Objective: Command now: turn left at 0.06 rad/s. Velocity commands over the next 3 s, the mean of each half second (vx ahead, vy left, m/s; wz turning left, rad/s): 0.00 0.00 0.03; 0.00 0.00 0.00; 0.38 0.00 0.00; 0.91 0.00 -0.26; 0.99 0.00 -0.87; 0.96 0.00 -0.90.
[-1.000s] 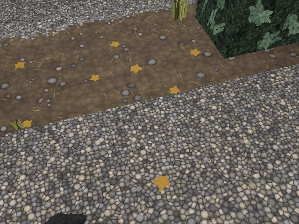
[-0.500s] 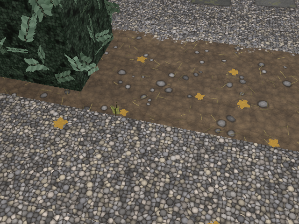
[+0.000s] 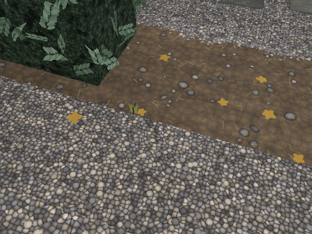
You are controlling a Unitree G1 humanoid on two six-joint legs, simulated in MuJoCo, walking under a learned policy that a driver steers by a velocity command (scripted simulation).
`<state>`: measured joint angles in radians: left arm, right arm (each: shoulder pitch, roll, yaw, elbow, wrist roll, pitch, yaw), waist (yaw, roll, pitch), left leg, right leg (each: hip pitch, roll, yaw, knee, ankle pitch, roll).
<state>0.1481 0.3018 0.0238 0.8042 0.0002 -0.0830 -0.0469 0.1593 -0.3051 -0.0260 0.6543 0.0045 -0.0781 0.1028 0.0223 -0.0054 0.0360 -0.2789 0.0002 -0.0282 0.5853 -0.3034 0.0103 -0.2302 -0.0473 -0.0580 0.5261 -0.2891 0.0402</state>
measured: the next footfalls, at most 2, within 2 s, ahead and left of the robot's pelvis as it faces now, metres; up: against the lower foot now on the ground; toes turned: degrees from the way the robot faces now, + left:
left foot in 1.60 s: +0.35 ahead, +0.15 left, +0.00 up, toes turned +2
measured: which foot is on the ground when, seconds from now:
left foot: down 0.00-1.00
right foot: down 0.00-1.00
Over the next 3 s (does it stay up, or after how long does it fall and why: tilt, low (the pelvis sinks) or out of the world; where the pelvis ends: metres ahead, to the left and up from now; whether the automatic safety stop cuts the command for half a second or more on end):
stays up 1.20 -0.27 -0.21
